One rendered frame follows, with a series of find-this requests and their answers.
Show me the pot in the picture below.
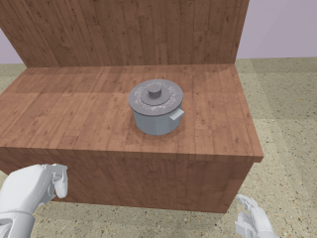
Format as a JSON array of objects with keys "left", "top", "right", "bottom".
[{"left": 133, "top": 103, "right": 185, "bottom": 136}]

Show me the right robot hand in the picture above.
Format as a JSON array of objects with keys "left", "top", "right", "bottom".
[{"left": 235, "top": 194, "right": 274, "bottom": 238}]

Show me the lid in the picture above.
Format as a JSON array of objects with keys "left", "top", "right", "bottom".
[{"left": 128, "top": 78, "right": 183, "bottom": 117}]

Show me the knob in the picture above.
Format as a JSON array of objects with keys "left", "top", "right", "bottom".
[{"left": 148, "top": 84, "right": 161, "bottom": 97}]

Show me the left robot hand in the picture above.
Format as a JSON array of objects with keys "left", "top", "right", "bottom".
[{"left": 0, "top": 164, "right": 68, "bottom": 214}]

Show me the table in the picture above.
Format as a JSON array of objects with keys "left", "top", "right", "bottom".
[{"left": 0, "top": 0, "right": 264, "bottom": 214}]

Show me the robot left forearm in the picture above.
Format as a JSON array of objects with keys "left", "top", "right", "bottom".
[{"left": 0, "top": 210, "right": 36, "bottom": 238}]

